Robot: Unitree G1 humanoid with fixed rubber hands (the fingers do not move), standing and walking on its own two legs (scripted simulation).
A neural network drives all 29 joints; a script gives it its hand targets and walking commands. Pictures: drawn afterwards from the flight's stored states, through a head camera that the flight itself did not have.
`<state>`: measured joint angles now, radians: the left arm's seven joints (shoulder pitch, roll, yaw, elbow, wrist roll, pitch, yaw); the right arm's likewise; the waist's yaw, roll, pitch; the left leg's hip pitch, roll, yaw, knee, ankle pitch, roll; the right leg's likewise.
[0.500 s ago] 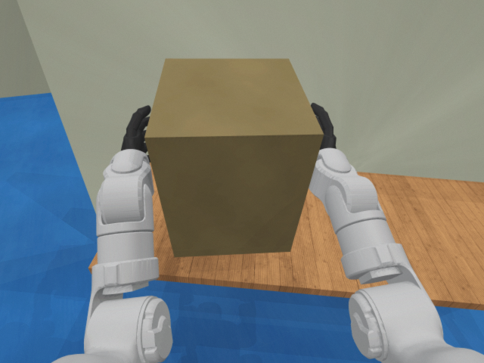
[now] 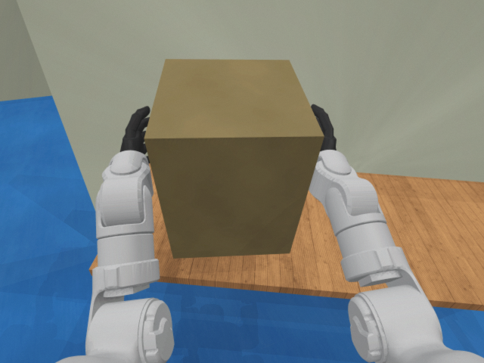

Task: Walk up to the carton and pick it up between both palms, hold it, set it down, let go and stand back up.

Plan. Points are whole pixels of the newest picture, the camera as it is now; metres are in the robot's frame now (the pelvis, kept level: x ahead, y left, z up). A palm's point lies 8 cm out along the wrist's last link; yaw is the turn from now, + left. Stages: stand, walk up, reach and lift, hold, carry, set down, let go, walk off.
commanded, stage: hold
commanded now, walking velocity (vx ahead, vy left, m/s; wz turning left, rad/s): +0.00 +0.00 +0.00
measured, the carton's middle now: (230, 160) +0.37 +0.02 +0.20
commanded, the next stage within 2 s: none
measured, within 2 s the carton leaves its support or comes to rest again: neither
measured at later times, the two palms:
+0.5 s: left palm (134, 156) +0.35 +0.16 +0.22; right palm (320, 154) +0.36 -0.13 +0.22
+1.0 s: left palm (134, 155) +0.35 +0.16 +0.22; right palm (320, 152) +0.36 -0.13 +0.23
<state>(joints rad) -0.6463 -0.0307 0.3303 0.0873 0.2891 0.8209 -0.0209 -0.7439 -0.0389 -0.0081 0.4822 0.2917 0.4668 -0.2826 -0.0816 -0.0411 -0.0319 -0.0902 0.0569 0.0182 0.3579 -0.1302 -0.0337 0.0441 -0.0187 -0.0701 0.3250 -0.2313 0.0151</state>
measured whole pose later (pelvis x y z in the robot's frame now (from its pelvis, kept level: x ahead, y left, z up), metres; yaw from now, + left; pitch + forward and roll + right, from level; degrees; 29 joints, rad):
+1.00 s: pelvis +0.00 +0.00 +0.00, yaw +0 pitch -8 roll -1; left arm -0.67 -0.02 0.33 0.12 0.30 0.81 -0.02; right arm -0.77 -0.04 -0.02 0.53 0.29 0.45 -0.27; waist -0.08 -0.05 -0.04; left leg -0.10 0.06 0.02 0.36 -0.12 -0.03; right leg 0.03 -0.02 -0.07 0.33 -0.23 0.02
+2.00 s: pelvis +0.00 +0.00 +0.00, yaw +0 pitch -8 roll -1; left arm -0.66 -0.03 0.33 0.10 0.30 0.81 -0.02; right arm -0.76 -0.04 -0.01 0.52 0.29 0.45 -0.28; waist -0.09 -0.05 -0.03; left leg -0.09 0.05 0.02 0.35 -0.13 -0.03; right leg 0.04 -0.02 -0.07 0.33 -0.23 0.02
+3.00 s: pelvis +0.00 +0.00 +0.00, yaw +0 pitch -9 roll +0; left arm -0.68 -0.06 0.37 0.31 0.39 0.50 -0.08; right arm -0.66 0.07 -0.18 0.68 0.03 0.08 -0.18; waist -0.05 -0.09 0.05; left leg -0.04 0.04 0.02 0.31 -0.11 -0.03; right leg 0.08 -0.03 -0.07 0.30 -0.22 0.02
